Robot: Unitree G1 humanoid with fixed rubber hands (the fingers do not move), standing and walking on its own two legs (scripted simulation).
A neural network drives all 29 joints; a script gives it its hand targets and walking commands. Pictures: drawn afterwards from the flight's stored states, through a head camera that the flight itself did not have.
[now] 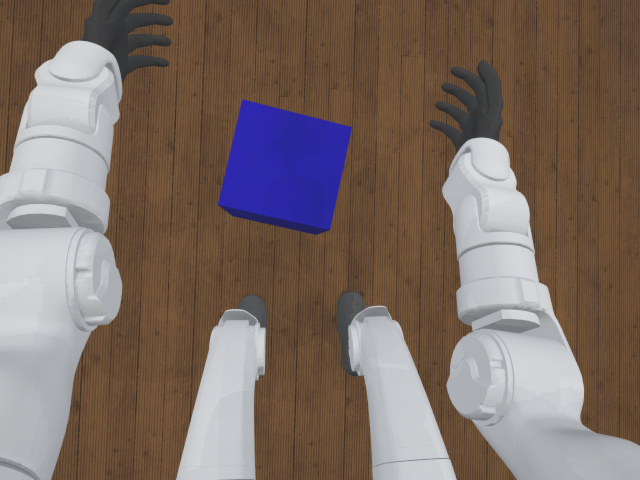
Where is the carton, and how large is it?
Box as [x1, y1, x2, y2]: [218, 99, 351, 234]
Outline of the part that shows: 242,99 218,204 234,216 315,234 328,230 331,222 351,127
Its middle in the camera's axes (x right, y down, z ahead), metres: -0.07 -0.13 +0.85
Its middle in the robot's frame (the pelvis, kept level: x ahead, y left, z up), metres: +0.50 +0.02 -0.52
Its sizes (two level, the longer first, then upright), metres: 0.210 0.200 0.250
